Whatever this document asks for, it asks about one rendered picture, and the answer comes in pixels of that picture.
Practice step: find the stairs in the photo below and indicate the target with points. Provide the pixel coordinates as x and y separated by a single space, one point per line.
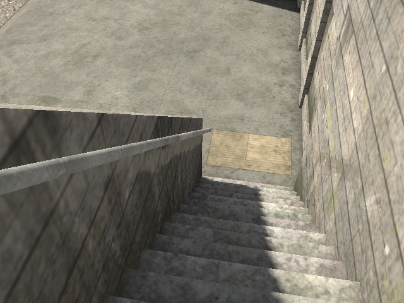
238 242

